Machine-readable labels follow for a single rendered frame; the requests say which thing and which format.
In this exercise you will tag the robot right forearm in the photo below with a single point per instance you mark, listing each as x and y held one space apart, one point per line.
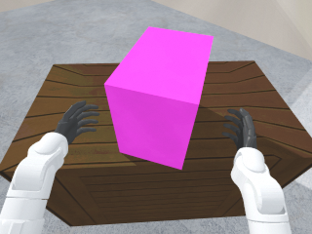
263 197

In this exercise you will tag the robot right hand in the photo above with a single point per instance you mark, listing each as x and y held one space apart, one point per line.
245 134

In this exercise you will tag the robot left hand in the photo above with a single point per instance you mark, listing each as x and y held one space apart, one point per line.
72 120

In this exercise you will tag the carton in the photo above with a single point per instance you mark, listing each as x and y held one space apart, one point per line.
154 94

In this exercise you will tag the robot left forearm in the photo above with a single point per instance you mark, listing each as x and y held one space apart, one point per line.
32 182

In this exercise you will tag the pedestal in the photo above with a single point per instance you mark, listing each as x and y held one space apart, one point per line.
97 184

